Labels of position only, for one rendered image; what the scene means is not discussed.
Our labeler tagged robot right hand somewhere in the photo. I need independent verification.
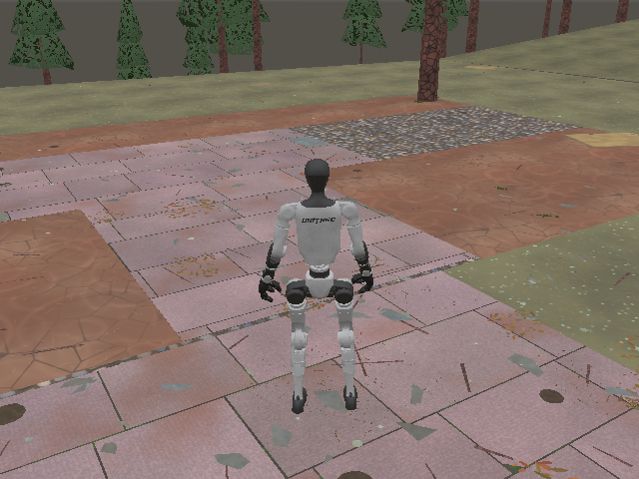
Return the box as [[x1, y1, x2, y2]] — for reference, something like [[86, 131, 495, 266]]
[[351, 273, 373, 293]]

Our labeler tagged robot right upper arm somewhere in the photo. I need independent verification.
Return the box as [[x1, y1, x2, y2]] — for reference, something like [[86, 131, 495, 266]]
[[339, 202, 365, 255]]

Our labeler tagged robot left upper arm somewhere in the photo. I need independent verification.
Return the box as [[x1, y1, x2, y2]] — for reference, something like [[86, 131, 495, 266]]
[[271, 203, 298, 258]]

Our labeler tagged left robot thigh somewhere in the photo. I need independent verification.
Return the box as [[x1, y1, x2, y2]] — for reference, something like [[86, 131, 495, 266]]
[[286, 278, 308, 350]]

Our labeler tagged robot left hand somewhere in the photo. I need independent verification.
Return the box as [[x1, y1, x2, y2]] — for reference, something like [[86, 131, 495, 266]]
[[259, 279, 282, 302]]

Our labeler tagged robot torso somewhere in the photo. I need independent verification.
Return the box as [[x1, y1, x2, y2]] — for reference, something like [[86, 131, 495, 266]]
[[295, 197, 341, 299]]

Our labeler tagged right robot forearm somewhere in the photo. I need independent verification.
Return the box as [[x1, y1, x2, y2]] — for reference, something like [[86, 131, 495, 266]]
[[354, 241, 372, 276]]

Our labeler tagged left robot forearm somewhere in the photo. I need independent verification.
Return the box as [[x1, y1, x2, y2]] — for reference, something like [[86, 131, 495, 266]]
[[261, 243, 281, 283]]

